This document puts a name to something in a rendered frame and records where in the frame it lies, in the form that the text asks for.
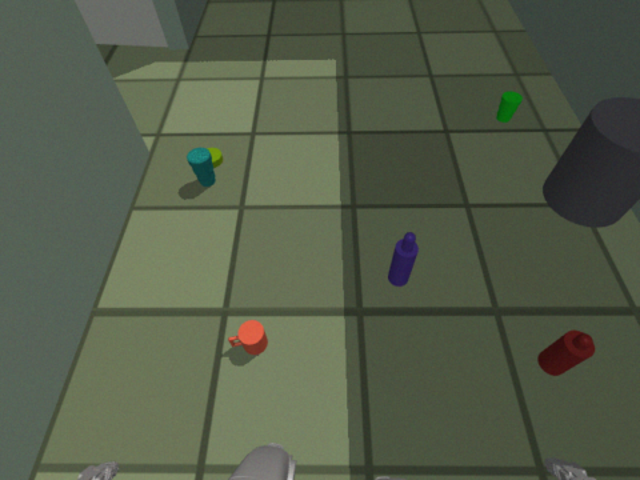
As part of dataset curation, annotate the left robot hand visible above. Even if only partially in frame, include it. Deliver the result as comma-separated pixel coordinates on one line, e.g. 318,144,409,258
78,461,119,480

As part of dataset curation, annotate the right robot hand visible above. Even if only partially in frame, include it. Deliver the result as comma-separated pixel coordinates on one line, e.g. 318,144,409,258
545,458,596,480

